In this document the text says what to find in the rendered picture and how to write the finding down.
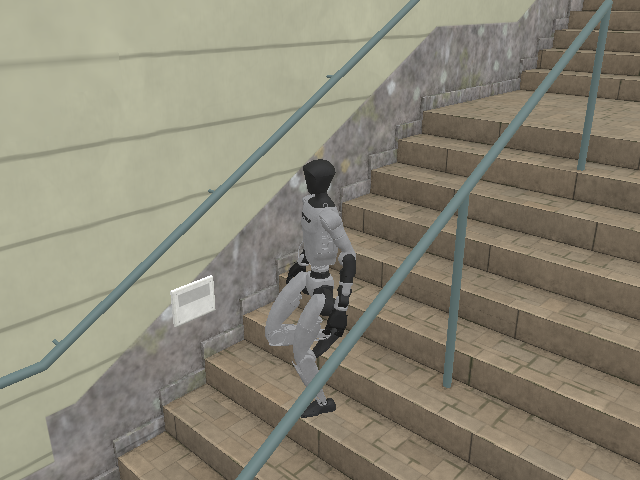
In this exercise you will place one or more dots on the stairs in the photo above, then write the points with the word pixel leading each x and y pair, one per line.
pixel 546 371
pixel 620 72

